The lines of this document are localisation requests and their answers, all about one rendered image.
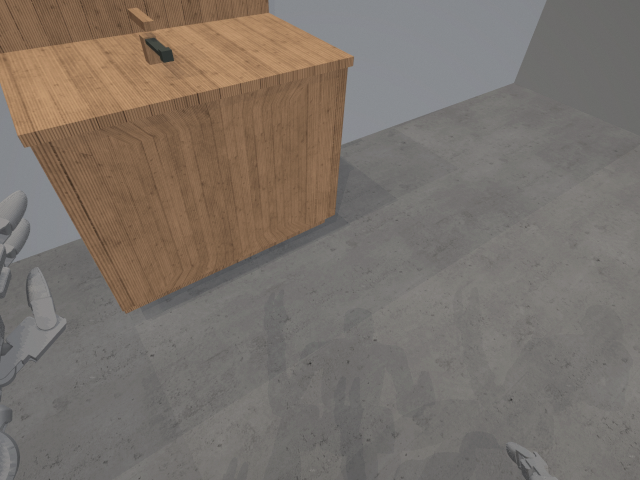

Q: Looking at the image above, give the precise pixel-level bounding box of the robot left forearm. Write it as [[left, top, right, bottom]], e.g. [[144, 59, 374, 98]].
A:
[[0, 405, 20, 480]]

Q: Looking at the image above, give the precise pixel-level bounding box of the robot right hand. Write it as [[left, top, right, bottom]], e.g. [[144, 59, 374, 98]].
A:
[[506, 442, 558, 480]]

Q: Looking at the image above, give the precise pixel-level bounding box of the tap lever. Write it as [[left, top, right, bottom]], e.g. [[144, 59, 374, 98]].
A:
[[145, 38, 174, 63]]

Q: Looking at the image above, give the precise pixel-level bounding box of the counter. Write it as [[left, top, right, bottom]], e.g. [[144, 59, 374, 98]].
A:
[[0, 0, 354, 314]]

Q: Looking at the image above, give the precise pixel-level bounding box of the robot left hand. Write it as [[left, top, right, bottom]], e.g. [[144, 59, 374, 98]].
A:
[[0, 190, 67, 402]]

